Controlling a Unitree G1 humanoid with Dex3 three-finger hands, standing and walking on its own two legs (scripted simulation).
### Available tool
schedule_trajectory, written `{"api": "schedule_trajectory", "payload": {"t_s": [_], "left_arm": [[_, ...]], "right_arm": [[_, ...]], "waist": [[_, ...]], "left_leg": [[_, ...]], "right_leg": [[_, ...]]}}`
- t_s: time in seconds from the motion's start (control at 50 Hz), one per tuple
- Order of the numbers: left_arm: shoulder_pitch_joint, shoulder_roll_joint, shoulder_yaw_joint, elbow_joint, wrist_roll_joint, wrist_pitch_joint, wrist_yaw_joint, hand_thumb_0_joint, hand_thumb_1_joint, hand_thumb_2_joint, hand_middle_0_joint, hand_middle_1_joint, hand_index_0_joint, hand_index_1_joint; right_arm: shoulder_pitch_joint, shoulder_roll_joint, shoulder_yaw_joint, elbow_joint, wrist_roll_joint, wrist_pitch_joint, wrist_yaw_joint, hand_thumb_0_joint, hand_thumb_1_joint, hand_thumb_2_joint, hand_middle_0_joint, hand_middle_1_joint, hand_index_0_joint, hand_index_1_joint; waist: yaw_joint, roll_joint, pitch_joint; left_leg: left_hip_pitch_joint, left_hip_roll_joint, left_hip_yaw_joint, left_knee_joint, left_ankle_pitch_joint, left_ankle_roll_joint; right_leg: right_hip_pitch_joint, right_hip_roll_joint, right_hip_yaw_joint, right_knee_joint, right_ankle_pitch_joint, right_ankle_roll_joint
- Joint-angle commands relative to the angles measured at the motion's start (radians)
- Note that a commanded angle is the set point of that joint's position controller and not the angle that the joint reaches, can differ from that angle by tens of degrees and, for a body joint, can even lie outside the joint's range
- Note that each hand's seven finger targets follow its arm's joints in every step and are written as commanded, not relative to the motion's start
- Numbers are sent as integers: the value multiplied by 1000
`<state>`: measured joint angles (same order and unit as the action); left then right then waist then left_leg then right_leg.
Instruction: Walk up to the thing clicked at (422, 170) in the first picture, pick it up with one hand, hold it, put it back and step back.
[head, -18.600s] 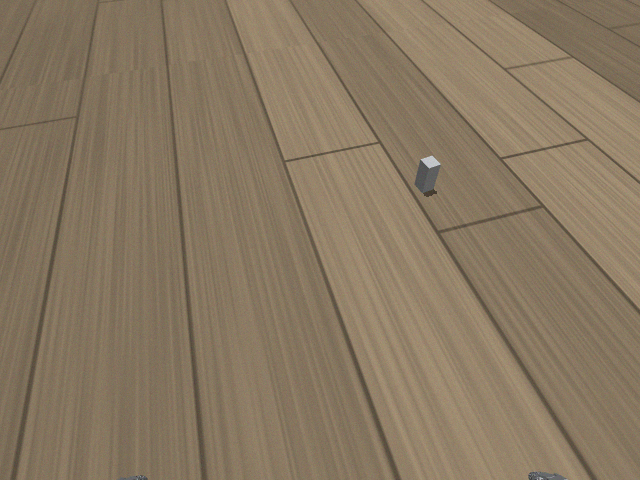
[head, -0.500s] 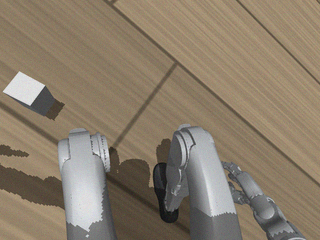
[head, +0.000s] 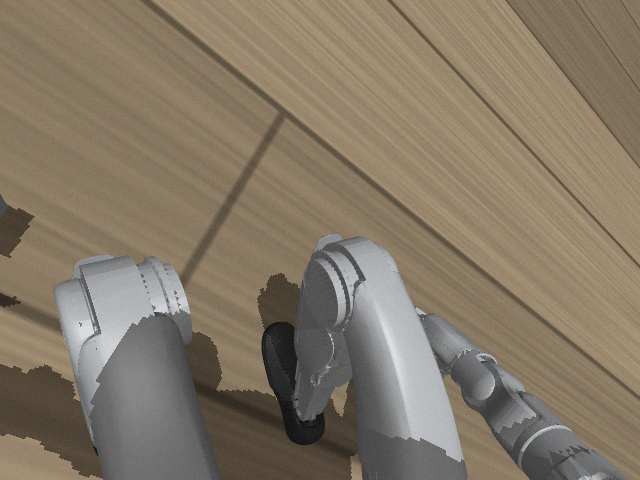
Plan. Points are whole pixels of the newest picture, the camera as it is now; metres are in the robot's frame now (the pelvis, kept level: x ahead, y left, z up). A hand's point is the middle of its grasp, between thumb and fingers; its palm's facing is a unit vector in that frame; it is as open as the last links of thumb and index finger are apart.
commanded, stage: close in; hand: left
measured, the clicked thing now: out of the picture +0.41 +0.34 -0.22
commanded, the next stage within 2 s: rest palm in 0.70 s
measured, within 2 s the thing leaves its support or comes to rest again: leaves its support in 1.56 s
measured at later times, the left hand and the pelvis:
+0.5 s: hand out of the picture +0.39 +0.34 -0.16, palm faces +0.46 -0.89 +0.03, open 17.7 cm; pelvis -0.01 +0.00 -0.01, yaw -1 degrees
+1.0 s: hand out of the picture +0.40 +0.34 -0.17, palm faces +0.50 -0.87 +0.01, open 17.6 cm; pelvis -0.01 +0.00 -0.01, yaw -2 degrees
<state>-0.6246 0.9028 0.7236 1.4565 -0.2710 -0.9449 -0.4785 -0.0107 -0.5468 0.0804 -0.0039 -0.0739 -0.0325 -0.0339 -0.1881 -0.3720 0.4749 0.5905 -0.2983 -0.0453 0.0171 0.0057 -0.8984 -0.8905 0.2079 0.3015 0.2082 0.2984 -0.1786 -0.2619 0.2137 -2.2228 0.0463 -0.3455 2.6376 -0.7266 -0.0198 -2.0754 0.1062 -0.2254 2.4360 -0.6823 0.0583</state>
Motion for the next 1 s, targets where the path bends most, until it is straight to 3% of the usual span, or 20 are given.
{"api": "schedule_trajectory", "payload": {"t_s": [0.0, 0.04, 0.08, 0.1, 0.12, 0.14, 0.18, 0.2, 0.24, 0.36, 0.46, 0.54, 0.6, 0.62, 0.68, 0.78, 0.82, 0.9, 0.94, 0.98], "left_arm": [[-158, 276, 15, -153, 34, -112, 112, 0, -611, 88, 0, -84, -41, -43], [-170, 296, 18, -201, 65, -132, 150, 0, -611, 89, 0, -83, -40, -43], [-165, 266, -2, -205, 82, -139, 170, 0, -611, 80, 0, -83, -43, -42], [-169, 239, -31, -189, 89, -139, 177, 0, -611, 77, 0, -81, -42, -41], [-176, 236, -33, -210, 93, -143, 184, 0, -611, 74, 0, -80, -45, -40], [-168, 205, -56, -182, 96, -139, 191, 0, -611, 72, 0, -76, -47, -39], [-158, 180, -63, -173, 85, -134, 204, 0, -611, 62, -4, -77, -51, -39], [-165, 207, -40, -196, 81, -137, 214, 0, -611, 57, -8, -74, -55, -36], [-162, 149, -74, -166, 72, -135, 223, 0, -611, 64, -7, -77, -54, -40], [-149, 173, -68, -154, 79, -154, 280, 0, -611, 90, -7, -87, -50, -55], [-144, 225, -36, -182, 104, -179, 328, 0, -611, 105, -7, -89, -48, -58], [-147, 188, -67, -181, 115, -182, 348, 0, -611, 112, -12, -99, -53, -69], [-134, 203, -55, -191, 116, -181, 355, 0, -611, 118, -17, -98, -54, -72], [-140, 166, -83, -177, 115, -179, 351, 0, -611, 109, -14, -93, -53, -65], [-160, 156, -98, -179, 105, -177, 352, 0, -611, 122, -22, -105, -58, -80], [-168, 163, -92, -177, 113, -174, 373, 0, -611, 139, -28, -113, -59, -94], [-152, 175, -87, -188, 122, -175, 382, 0, -611, 151, -42, -76, -49, -78], [-153, 175, -79, -182, 134, -178, 405, 0, -611, 172, -46, -91, -51, -96], [-174, 155, -98, -186, 140, -181, 414, 0, -609, 165, -50, -81, -53, -87], [-187, 174, -94, -191, 143, -186, 423, 0, -603, 170, -58, -88, -62, -93]], "right_arm": [[39, -347, -109, -31, -20, 28, 0, 0, -913, -894, 200, 300, 200, 300], [49, -342, -106, -31, -33, 43, 10, 0, -912, -894, 200, 300, 200, 300], [49, -345, -105, -31, -40, 56, 17, 0, -916, -895, 200, 300, 200, 300], [41, -341, -100, -31, -43, 59, 22, 0, -920, -895, 200, 300, 200, 300], [38, -345, -104, -39, -45, 61, 25, 0, -920, -895, 200, 300, 200, 300], [37, -341, -102, -37, -45, 62, 29, 0, -920, -896, 200, 300, 200, 300], [40, -345, -101, -46, -45, 66, 36, 0, -926, -896, 200, 300, 200, 300], [32, -357, -105, -66, -43, 66, 38, 0, -926, -896, 200, 300, 200, 300], [36, -352, -98, -64, -45, 73, 44, 0, -925, -896, 200, 300, 200, 300], [35, -344, -81, -61, -47, 76, 58, 0, -928, -899, 200, 300, 200, 300], [22, -355, -80, -82, -51, 82, 63, 0, -930, -901, 201, 300, 200, 300], [22, -352, -79, -77, -55, 86, 68, 0, -931, -901, 201, 300, 200, 300], [25, -357, -84, -86, -54, 86, 69, 0, -928, -901, 201, 300, 200, 300], [28, -356, -83, -78, -55, 87, 69, 0, -932, -902, 201, 300, 200, 300], [32, -356, -85, -69, -51, 84, 71, 0, -933, -902, 201, 300, 200, 300], [36, -360, -88, -69, -50, 88, 74, 0, -932, -904, 201, 300, 200, 300], [33, -358, -90, -64, -52, 91, 74, 0, -920, -905, 200, 300, 200, 300], [27, -357, -89, -74, -55, 96, 77, 0, -920, -905, 200, 300, 200, 300], [26, -357, -89, -76, -58, 100, 78, 0, -919, -905, 200, 300, 200, 300], [22, -358, -85, -79, -59, 100, 80, 0, -917, -905, 200, 300, 200, 300]], "waist": [[-45, 603, -538], [-45, 634, -550], [-61, 642, -537], [-70, 633, -515], [-83, 627, -514], [-87, 613, -495], [-98, 580, -506], [-98, 569, -512], [-107, 551, -506], [-93, 514, -482], [-91, 538, -474], [-103, 545, -454], [-98, 531, -485], [-115, 527, -476], [-125, 511, -472], [-118, 517, -461], [-101, 540, -465], [-106, 546, -475], [-122, 548, -468], [-129, 555, -464]], "left_leg": [[471, 60, 81, -343, 186, -18], [484, 60, 84, -336, 218, -20], [512, 64, 72, -339, 251, -23], [484, 63, 78, -330, 220, -19], [480, 63, 73, -331, 204, -18], [458, 62, 76, -329, 178, -16], [443, 59, 72, -319, 154, -11], [438, 60, 62, -323, 152, -11], [446, 59, 49, -324, 147, -12], [383, 51, 63, -295, 122, 0], [378, 56, 61, -300, 122, -2], [374, 57, 63, -304, 98, -1], [372, 55, 71, -292, 111, 2], [381, 56, 63, -293, 118, 1], [366, 56, 60, -284, 107, 5], [382, 61, 44, -302, 104, -2], [397, 63, 47, -306, 122, -6], [408, 63, 44, -304, 151, -9], [411, 65, 40, -305, 154, -9], [399, 63, 41, -301, 140, -7]], "right_leg": [[187, 10, -106, -152, 165, -75], [210, 13, -107, -149, 193, -76], [195, 13, -113, -141, 212, -74], [195, 14, -109, -149, 199, -73], [194, 15, -116, -150, 196, -73], [196, 15, -113, -156, 185, -72], [216, 17, -118, -165, 181, -66], [212, 17, -124, -159, 181, -66], [202, 17, -129, -159, 177, -64], [237, 25, -120, -172, 172, -61], [246, 28, -125, -164, 172, -63], [239, 29, -127, -170, 160, -63], [261, 32, -126, -174, 176, -62], [255, 32, -131, -172, 184, -60], [247, 32, -129, -173, 186, -58], [234, 32, -137, -166, 177, -61], [236, 30, -131, -159, 191, -64], [245, 32, -136, -155, 211, -64], [241, 31, -139, -155, 218, -63], [244, 31, -139, -157, 211, -63]]}}
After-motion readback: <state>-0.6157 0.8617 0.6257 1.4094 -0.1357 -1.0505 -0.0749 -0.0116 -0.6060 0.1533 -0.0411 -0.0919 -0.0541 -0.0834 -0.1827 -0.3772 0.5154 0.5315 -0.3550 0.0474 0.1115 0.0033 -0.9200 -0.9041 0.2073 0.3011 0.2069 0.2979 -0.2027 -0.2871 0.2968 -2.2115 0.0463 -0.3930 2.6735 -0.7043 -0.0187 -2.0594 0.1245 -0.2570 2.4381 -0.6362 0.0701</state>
